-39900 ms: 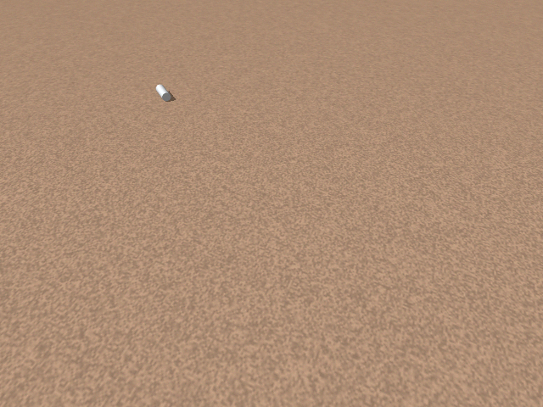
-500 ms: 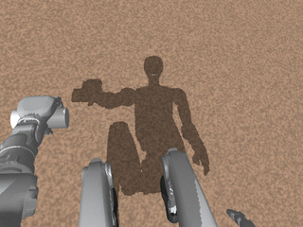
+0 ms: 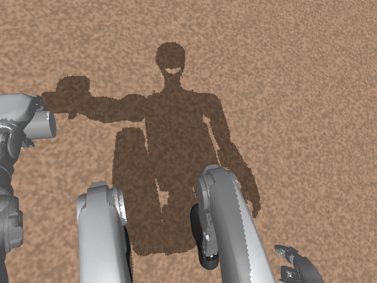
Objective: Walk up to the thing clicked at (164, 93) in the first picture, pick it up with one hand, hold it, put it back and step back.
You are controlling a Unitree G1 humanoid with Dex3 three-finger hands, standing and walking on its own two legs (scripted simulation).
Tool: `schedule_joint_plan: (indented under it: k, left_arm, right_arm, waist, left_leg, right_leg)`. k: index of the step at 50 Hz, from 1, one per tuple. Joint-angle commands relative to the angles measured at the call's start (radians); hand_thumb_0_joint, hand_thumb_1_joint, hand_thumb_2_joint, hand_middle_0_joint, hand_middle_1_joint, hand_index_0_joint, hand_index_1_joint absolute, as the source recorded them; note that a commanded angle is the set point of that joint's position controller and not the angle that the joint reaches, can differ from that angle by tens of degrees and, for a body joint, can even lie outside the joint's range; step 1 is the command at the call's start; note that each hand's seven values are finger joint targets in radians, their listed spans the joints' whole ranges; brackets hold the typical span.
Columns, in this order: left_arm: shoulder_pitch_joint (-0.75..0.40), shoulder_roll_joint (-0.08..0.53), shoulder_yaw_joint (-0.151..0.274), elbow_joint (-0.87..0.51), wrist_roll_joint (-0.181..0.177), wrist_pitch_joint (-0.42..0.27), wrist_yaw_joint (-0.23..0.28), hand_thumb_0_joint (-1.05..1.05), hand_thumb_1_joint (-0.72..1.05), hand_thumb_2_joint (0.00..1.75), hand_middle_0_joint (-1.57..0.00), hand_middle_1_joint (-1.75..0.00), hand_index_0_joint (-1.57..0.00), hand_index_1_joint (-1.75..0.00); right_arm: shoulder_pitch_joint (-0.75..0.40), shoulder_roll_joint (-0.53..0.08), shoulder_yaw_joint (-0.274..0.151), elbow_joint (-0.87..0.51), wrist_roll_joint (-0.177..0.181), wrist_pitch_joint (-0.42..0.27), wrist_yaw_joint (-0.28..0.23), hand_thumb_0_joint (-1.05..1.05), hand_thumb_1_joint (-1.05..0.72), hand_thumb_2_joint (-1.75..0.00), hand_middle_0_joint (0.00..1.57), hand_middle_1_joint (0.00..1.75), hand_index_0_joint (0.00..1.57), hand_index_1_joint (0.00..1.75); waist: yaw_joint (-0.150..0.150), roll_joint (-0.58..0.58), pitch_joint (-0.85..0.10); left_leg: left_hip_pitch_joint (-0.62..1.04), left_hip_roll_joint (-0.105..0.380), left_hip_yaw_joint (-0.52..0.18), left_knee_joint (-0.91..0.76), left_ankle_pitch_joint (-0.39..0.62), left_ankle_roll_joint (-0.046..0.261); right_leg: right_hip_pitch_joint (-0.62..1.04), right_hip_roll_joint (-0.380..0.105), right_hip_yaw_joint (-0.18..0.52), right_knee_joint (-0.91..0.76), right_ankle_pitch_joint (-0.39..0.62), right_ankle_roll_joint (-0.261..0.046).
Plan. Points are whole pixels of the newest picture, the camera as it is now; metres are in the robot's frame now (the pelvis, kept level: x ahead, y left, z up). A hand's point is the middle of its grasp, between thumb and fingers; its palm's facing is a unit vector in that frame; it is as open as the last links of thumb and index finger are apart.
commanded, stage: crouch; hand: left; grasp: from above
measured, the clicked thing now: (17, 126) +0.46 +0.32 -0.18
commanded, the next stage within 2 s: lower in 0.48 s
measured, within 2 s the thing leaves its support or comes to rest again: neither
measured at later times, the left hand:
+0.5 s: hand (29, 130) +0.46 +0.31 -0.22, palm faces -0.47 -0.04 -0.88, open 9.0 cm
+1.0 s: hand (36, 134) +0.46 +0.32 -0.27, palm faces -0.48 -0.07 -0.87, open 9.0 cm
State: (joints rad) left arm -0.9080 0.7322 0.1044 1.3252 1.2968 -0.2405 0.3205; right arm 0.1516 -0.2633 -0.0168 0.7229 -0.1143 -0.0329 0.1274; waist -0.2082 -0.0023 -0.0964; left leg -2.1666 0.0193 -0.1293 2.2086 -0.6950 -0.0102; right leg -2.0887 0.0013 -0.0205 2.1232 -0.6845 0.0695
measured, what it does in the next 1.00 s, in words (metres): lowers itself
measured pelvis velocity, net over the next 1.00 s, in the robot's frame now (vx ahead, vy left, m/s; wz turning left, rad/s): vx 0.00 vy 0.01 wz -0.07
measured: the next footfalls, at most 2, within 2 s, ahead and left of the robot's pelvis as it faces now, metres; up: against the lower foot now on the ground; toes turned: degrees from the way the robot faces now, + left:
none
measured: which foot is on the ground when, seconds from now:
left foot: down 0.00-1.00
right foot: down 0.00-1.00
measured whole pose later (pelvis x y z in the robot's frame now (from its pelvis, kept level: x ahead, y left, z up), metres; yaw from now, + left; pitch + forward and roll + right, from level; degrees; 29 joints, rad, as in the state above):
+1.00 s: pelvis +0.00 +0.01 -0.08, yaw -4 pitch +33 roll -12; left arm -1.01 0.92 0.15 1.53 1.38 -0.34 0.40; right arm 0.13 -0.27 0.12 0.72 -0.18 -0.03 0.16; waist -0.28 -0.06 0.02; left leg -2.36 0.00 -0.19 2.47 -0.70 0.00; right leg -2.25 0.03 -0.05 2.34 -0.68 0.07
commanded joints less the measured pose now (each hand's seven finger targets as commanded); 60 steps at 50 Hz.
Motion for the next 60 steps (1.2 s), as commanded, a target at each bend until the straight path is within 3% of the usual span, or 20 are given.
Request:
schedule_joint_plan:
  k: [1,3,10,12,14,22,25,29,31,32,36,40,41,43,47,49,52,55,57,60]
  left_arm:
    - [-0.362,0.286,0.047,-0.176,-0.02,-0.012,0.036,0.0,0.75,0.69,-1.04,-0.68,-1.08,-0.64]
    - [-0.311,0.289,0.047,-0.093,-0.013,-0.012,0.035,0.0,0.75,0.7,-1.05,-0.69,-1.08,-0.65]
    - [-0.413,0.358,0.067,-0.127,0.005,-0.044,0.053,0.0,0.76,0.68,-1.05,-0.67,-1.09,-0.63]
    - [-0.366,0.352,0.068,-0.075,0.01,-0.042,0.058,0.0,0.76,0.68,-1.05,-0.68,-1.09,-0.64]
    - [-0.409,0.36,0.061,-0.071,0.015,-0.048,0.062,0.0,0.77,0.69,-1.06,-0.68,-1.09,-0.64]
    - [-0.442,0.407,0.07,-0.093,0.018,-0.051,0.071,0.0,0.77,0.73,-1.08,-0.66,-1.1,-0.64]
    - [-0.418,0.379,0.051,-0.044,0.017,-0.045,0.064,0.0,0.79,0.72,-1.08,-0.66,-1.11,-0.64]
    - [-0.417,0.417,0.063,-0.068,0.017,-0.05,0.058,0.0,0.8,0.7,-1.1,-0.64,-1.12,-0.62]
    - [-0.372,0.382,0.047,-0.015,0.018,-0.044,0.055,0.0,0.78,0.69,-1.1,-0.64,-1.12,-0.61]
    - [-0.413,0.377,0.035,-0.033,0.011,-0.049,0.054,0.0,0.77,0.67,-1.1,-0.62,-1.12,-0.6]
    - [-0.395,0.4,0.04,0.026,0.019,-0.061,0.063,0.0,0.79,0.66,-1.11,-0.62,-1.13,-0.59]
    - [-0.423,0.431,0.058,0.013,0.037,-0.085,0.087,0.0,0.81,0.65,-1.14,-0.59,-1.16,-0.57]
    - [-0.427,0.425,0.051,0.026,0.039,-0.089,0.088,0.0,0.84,0.64,-1.14,-0.61,-1.17,-0.58]
    - [-0.431,0.447,0.071,0.019,0.048,-0.097,0.101,0.0,0.85,0.68,-1.15,-0.63,-1.17,-0.6]
    - [-0.424,0.447,0.062,0.063,0.062,-0.1,0.126,0.0,0.88,0.67,-1.17,-0.63,-1.2,-0.61]
    - [-0.431,0.474,0.089,0.037,0.063,-0.099,0.141,0.0,0.89,0.7,-1.18,-0.63,-1.2,-0.61]
    - [-0.402,0.478,0.088,0.059,0.069,-0.09,0.155,0.0,0.89,0.7,-1.18,-0.63,-1.2,-0.61]
    - [-0.387,0.477,0.092,0.076,0.065,-0.082,0.168,0.0,0.84,0.68,-1.14,-0.59,-1.16,-0.57]
    - [-0.419,0.504,0.107,0.078,0.067,-0.087,0.175,0.0,0.83,0.67,-1.13,-0.58,-1.15,-0.56]
    - [-0.402,0.524,0.118,0.109,0.074,-0.085,0.182,0.0,0.83,0.64,-1.13,-0.57,-1.15,-0.54]
  right_arm:
    - [0.227,-0.239,-0.069,-0.005,-0.006,0.0,-0.007,0.0,-0.91,-0.9,0.2,0.3,0.2,0.3]
    - [0.229,-0.245,-0.061,-0.005,-0.006,0.005,-0.004,0.0,-0.91,-0.9,0.2,0.3,0.2,0.3]
    - [0.222,-0.252,-0.04,0.004,-0.015,0.008,0.001,0.0,-0.91,-0.9,0.2,0.3,0.2,0.3]
    - [0.229,-0.25,-0.031,0.007,-0.019,0.008,0.002,0.0,-0.91,-0.9,0.2,0.3,0.2,0.3]
    - [0.224,-0.253,-0.027,0.007,-0.022,0.007,0.003,0.0,-0.91,-0.9,0.2,0.3,0.2,0.3]
    - [0.214,-0.262,-0.009,0.013,-0.027,0.008,-0.001,0.0,-0.91,-0.9,0.2,0.3,0.2,0.3]
    - [0.217,-0.266,-0.005,0.011,-0.027,0.008,0.002,0.0,-0.91,-0.9,0.2,0.3,0.2,0.3]
    - [0.208,-0.269,0.003,0.007,-0.027,0.012,0.003,0.0,-0.91,-0.9,0.2,0.3,0.2,0.3]
    - [0.209,-0.268,0.009,0.004,-0.031,0.014,0.005,0.0,-0.91,-0.9,0.2,0.3,0.2,0.3]
    - [0.205,-0.268,0.009,0.007,-0.03,0.013,0.004,0.0,-0.91,-0.9,0.2,0.3,0.2,0.3]
    - [0.192,-0.273,0.025,0.004,-0.037,0.013,0.005,0.0,-0.91,-0.9,0.2,0.3,0.2,0.3]
    - [0.185,-0.282,0.034,0.001,-0.047,0.013,0.004,0.0,-0.91,-0.9,0.2,0.3,0.2,0.3]
    - [0.189,-0.284,0.037,0.0,-0.05,0.012,0.006,0.0,-0.91,-0.9,0.2,0.3,0.2,0.3]
    - [0.202,-0.289,0.042,0.003,-0.058,0.009,0.009,0.0,-0.91,-0.9,0.2,0.3,0.2,0.3]
    - [0.189,-0.292,0.05,-0.001,-0.067,0.005,0.014,0.0,-0.91,-0.9,0.2,0.3,0.2,0.3]
    - [0.196,-0.3,0.054,0.002,-0.075,0.0,0.015,0.0,-0.91,-0.9,0.2,0.3,0.2,0.3]
    - [0.181,-0.299,0.056,0.002,-0.076,-0.006,0.017,0.0,-0.91,-0.9,0.2,0.3,0.2,0.3]
    - [0.179,-0.3,0.065,0.002,-0.083,-0.009,0.019,0.0,-0.9,-0.89,0.2,0.3,0.2,0.3]
    - [0.181,-0.316,0.062,-0.011,-0.09,-0.017,0.022,0.0,-0.9,-0.89,0.2,0.3,0.2,0.3]
    - [0.174,-0.326,0.072,-0.016,-0.095,-0.021,0.021,0.0,-0.9,-0.89,0.2,0.3,0.2,0.3]
  waist:
    - [0.002,0.307,-0.723]
    - [-0.001,0.285,-0.657]
    - [-0.014,0.329,-0.69]
    - [-0.011,0.31,-0.661]
    - [-0.029,0.318,-0.664]
    - [-0.023,0.358,-0.673]
    - [-0.043,0.339,-0.623]
    - [-0.025,0.351,-0.648]
    - [-0.038,0.349,-0.615]
    - [-0.052,0.333,-0.607]
    - [-0.053,0.331,-0.567]
    - [-0.049,0.371,-0.581]
    - [-0.066,0.369,-0.579]
    - [-0.07,0.375,-0.592]
    - [-0.082,0.39,-0.571]
    - [-0.078,0.405,-0.584]
    - [-0.069,0.42,-0.577]
    - [-0.076,0.408,-0.568]
    - [-0.102,0.41,-0.55]
    - [-0.104,0.384,-0.529]
  left_leg:
    - [0.571,-0.016,0.082,-0.214,0.26,0.022]
    - [0.536,-0.018,0.082,-0.206,0.238,0.022]
    - [0.505,-0.021,0.083,-0.16,0.206,0.023]
    - [0.496,-0.021,0.086,-0.148,0.213,0.025]
    - [0.475,-0.021,0.082,-0.135,0.196,0.025]
    - [0.468,-0.02,0.082,-0.102,0.2,0.023]
    - [0.446,-0.018,0.07,-0.098,0.191,0.022]
    - [0.446,-0.017,0.074,-0.085,0.195,0.024]
    - [0.442,-0.018,0.072,-0.077,0.209,0.022]
    - [0.422,-0.017,0.071,-0.064,0.204,0.026]
    - [0.4,-0.017,0.06,-0.052,0.197,0.023]
    - [0.414,-0.02,0.061,-0.039,0.199,0.019]
    - [0.409,-0.018,0.061,-0.027,0.203,0.02]
    - [0.423,-0.018,0.054,-0.022,0.236,0.018]
    - [0.423,-0.014,0.047,-0.006,0.229,0.018]
    - [0.424,-0.016,0.051,-0.001,0.236,0.017]
    - [0.435,-0.012,0.048,0.006,0.239,0.017]
    - [0.415,-0.013,0.049,0.019,0.243,0.02]
    - [0.395,-0.01,0.04,0.027,0.245,0.018]
    - [0.366,-0.01,0.039,0.047,0.246,0.019]
  right_leg:
    - [0.278,0.024,-0.097,-0.167,0.251,-0.102]
    - [0.251,0.019,-0.098,-0.158,0.233,-0.101]
    - [0.221,0.027,-0.11,-0.11,0.215,-0.103]
    - [0.218,0.029,-0.111,-0.109,0.219,-0.101]
    - [0.203,0.033,-0.118,-0.092,0.21,-0.103]
    - [0.176,0.035,-0.125,-0.06,0.216,-0.103]
    - [0.152,0.034,-0.136,-0.047,0.213,-0.103]
    - [0.166,0.037,-0.135,-0.041,0.216,-0.102]
    - [0.156,0.037,-0.137,-0.035,0.228,-0.1]
    - [0.151,0.038,-0.138,-0.034,0.231,-0.099]
    - [0.12,0.04,-0.15,-0.008,0.218,-0.102]
    - [0.113,0.041,-0.154,0.009,0.22,-0.102]
    - [0.116,0.043,-0.157,0.011,0.225,-0.099]
    - [0.123,0.042,-0.165,0.026,0.249,-0.097]
    - [0.095,0.048,-0.173,0.041,0.243,-0.099]
    - [0.107,0.048,-0.175,0.046,0.25,-0.095]
    - [0.086,0.051,-0.177,0.055,0.247,-0.099]
    - [0.101,0.052,-0.177,0.059,0.26,-0.094]
    - [0.091,0.054,-0.188,0.07,0.267,-0.093]
    - [0.103,0.056,-0.192,0.07,0.27,-0.094]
